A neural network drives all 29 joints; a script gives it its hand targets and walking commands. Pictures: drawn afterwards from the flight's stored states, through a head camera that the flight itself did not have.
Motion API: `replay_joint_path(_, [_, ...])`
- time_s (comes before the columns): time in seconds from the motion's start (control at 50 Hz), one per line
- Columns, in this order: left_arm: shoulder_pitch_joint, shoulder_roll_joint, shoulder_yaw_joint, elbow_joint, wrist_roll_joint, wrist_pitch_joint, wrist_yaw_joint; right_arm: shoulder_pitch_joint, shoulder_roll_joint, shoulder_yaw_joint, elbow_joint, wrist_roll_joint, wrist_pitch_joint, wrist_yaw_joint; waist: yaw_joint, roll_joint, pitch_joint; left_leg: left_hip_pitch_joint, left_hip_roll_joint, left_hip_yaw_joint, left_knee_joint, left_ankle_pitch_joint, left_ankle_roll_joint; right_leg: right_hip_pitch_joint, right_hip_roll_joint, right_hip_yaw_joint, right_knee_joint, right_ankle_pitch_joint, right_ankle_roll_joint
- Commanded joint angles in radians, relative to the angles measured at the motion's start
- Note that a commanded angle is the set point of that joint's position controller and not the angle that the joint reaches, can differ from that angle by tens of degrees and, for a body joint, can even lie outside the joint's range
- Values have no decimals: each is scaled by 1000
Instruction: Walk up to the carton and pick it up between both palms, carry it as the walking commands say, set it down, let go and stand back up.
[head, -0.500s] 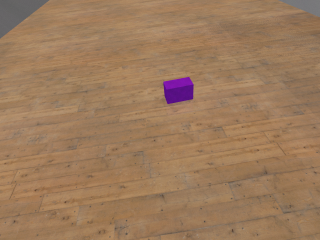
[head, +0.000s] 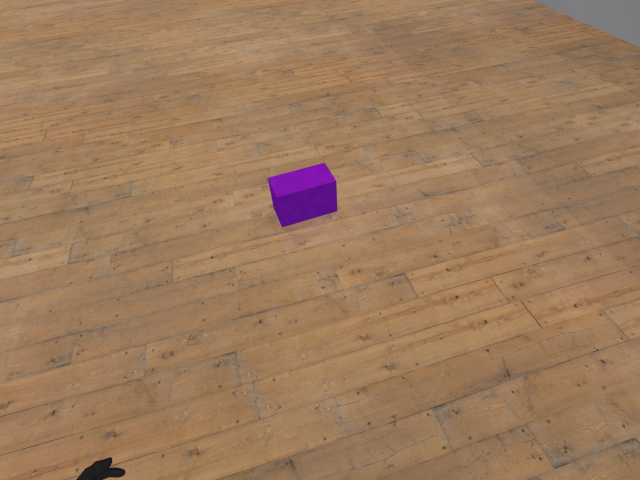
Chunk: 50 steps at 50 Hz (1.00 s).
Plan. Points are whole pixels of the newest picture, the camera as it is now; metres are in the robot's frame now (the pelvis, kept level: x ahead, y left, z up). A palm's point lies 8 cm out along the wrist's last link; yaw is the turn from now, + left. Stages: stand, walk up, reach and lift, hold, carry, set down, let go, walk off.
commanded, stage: walk up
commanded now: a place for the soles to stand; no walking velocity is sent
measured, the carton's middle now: (303, 194) +1.41 +0.10 -0.68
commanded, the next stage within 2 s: none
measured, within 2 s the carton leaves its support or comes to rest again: neither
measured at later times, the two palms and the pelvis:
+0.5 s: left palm (95, 415) +0.27 +0.36 -0.10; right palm (509, 296) +0.41 -0.29 -0.08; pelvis +0.25 +0.02 -0.01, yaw +2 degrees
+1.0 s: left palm (137, 270) +0.50 +0.34 -0.06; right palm (489, 234) +0.57 -0.32 -0.10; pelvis +0.47 +0.00 +0.00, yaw +2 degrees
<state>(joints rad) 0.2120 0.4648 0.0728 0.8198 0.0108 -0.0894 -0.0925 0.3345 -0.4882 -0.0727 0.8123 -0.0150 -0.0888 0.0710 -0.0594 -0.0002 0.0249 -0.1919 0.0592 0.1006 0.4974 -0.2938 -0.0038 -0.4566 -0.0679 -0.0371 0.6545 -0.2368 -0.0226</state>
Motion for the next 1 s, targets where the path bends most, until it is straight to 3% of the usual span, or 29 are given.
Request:
replay_joint_path(0.0, [103,171,69,-2,-2,-12,8,-124,-197,-46,-84,5,-15,-4,124,52,-23,-282,156,-138,-94,-205,148,363,43,-45,-78,74,-7])
replay_joint_path(0.02, [180,194,79,21,-3,-17,18,-114,-166,-33,-84,-2,-13,-5,166,-39,-37,-349,112,-100,87,-184,127,474,47,-19,-115,-2,-19])
replay_joint_path(0.04, [301,264,98,35,4,-26,36,-104,-111,-16,-103,-1,-13,-4,232,-269,-74,-506,-7,-10,456,-162,70,588,-137,296,-286,-306,-81])
replay_joint_path(0.06, [289,361,104,13,-1,-33,45,-89,-130,-21,-108,9,-12,-13,206,-278,-116,-638,-72,-108,656,-229,41,606,-372,750,-438,-459,-208])
replay_joint_path(0.08, [190,341,101,-22,-19,-31,52,-98,-206,-38,-69,10,-1,-25,166,-84,-63,-634,-12,-233,724,-176,43,530,-384,699,-421,-461,-221])
replay_joint_path(0.1, [124,295,86,-36,-25,-29,59,-84,-203,-39,-48,15,-2,-26,131,-54,-6,-605,13,-234,685,-103,39,459,-327,573,-411,-370,-216])
replay_joint_path(0.16, [94,235,65,-40,-17,-36,63,-34,-164,-39,-11,1,5,-6,84,-126,30,-491,58,-172,530,10,7,336,-210,267,-408,-27,-199])
replay_joint_path(0.2, [110,225,59,-45,-14,-44,60,-75,-127,-36,-30,0,11,11,84,-113,35,-424,53,-134,381,24,-7,304,-190,162,-399,161,-209])
replay_joint_path(0.26, [105,237,58,-59,-16,-44,57,-154,-99,-34,-59,-3,17,27,83,-111,17,-307,38,-82,171,122,13,294,-168,84,-379,205,-178])
replay_joint_path(0.32, [113,248,53,-65,-22,-37,56,-208,-92,-40,-67,-2,17,31,86,-109,26,-209,21,-48,81,214,35,279,-184,84,-382,173,-152])
replay_joint_path(0.36, [111,239,46,-70,-15,-31,61,-156,-109,-48,-47,1,13,29,59,-63,9,-109,4,-48,50,166,64,271,-176,72,-278,207,-138])
replay_joint_path(0.38, [108,228,39,-76,-12,-29,64,-76,-127,-55,-23,0,8,22,19,-14,-29,11,-28,-31,22,127,86,248,-145,44,-135,281,-120])
replay_joint_path(0.4, [129,187,24,-79,-15,-27,65,37,-164,-69,-1,-8,1,9,-38,64,-87,174,-6,-68,-14,78,127,164,-90,-10,104,298,-94])
replay_joint_path(0.42, [164,126,1,-107,-31,-27,63,94,-269,-101,-13,-19,-7,-7,-62,291,-173,356,252,-453,-105,-108,217,-96,24,-80,436,58,-30])
replay_joint_path(0.44, [133,184,17,-109,-22,-26,67,81,-304,-110,-38,14,-10,-12,-58,209,-186,327,357,-721,-233,-203,296,-199,85,42,554,-253,-25])
replay_joint_path(0.46, [139,224,23,-74,-19,-18,74,25,-264,-101,-48,28,-8,-14,-20,98,-122,243,348,-639,-224,-241,303,-213,26,110,613,-221,-20])
replay_joint_path(0.5, [165,228,29,-39,-15,-16,66,-59,-201,-69,-73,27,-1,-22,31,93,-26,91,276,-451,-234,-212,261,-194,-43,88,489,-168,-10])
replay_joint_path(0.54, [153,195,30,-23,-6,-8,46,-75,-189,-57,-72,12,-4,-25,35,133,7,-20,216,-292,-229,-59,243,-107,-64,54,295,-152,8])
replay_joint_path(0.6, [96,160,39,-35,-1,-5,29,-61,-204,-58,-82,6,-11,-17,27,146,-4,-85,217,-252,-239,-70,258,-22,-49,16,131,-78,10])
replay_joint_path(0.68, [100,152,55,-12,-2,-8,18,-140,-209,-51,-98,11,-4,-6,77,129,15,-213,179,-218,-224,-232,195,172,-1,-17,-24,73,3])
replay_joint_path(0.72, [144,166,63,9,-1,-13,24,-141,-193,-41,-92,8,2,-6,114,70,8,-262,149,-188,-105,-251,164,296,30,-29,-76,52,-5])
replay_joint_path(0.74, [204,187,71,25,1,-20,34,-129,-162,-28,-91,2,4,-9,146,-4,-3,-316,113,-156,44,-233,141,397,37,-6,-117,-17,-17])
replay_joint_path(0.76, [285,254,88,39,6,-31,48,-114,-112,-11,-107,4,2,-8,197,-220,-25,-483,3,-63,348,-214,83,508,-123,277,-284,-298,-83])
replay_joint_path(0.78, [315,343,100,28,1,-38,54,-99,-119,-13,-108,11,2,-12,196,-286,-71,-621,-79,-62,591,-242,48,577,-359,690,-421,-436,-220])
replay_joint_path(0.8, [251,328,96,-1,-15,-35,62,-96,-184,-26,-69,7,11,-26,164,-112,-49,-625,-36,-201,682,-214,46,527,-382,692,-405,-423,-243])
replay_joint_path(0.82, [195,289,84,-18,-22,-31,70,-88,-193,-32,-49,10,11,-30,140,-55,-3,-597,-11,-223,669,-150,40,456,-343,582,-401,-346,-239])
replay_joint_path(0.86, [133,254,72,-32,-17,-29,76,-37,-178,-36,-23,5,11,-23,93,-107,25,-532,45,-195,574,-62,21,368,-262,372,-405,-188,-215])
replay_joint_path(0.9, [133,226,61,-39,-12,-34,71,-24,-142,-35,-11,1,18,-3,83,-128,27,-430,47,-139,457,-18,4,292,-207,210,-394,25,-208])
replay_joint_path(0.98, [141,238,59,-56,-13,-36,63,-117,-103,-33,-47,-7,27,18,91,-117,22,-318,45,-89,227,62,9,256,-193,128,-384,17,-198])
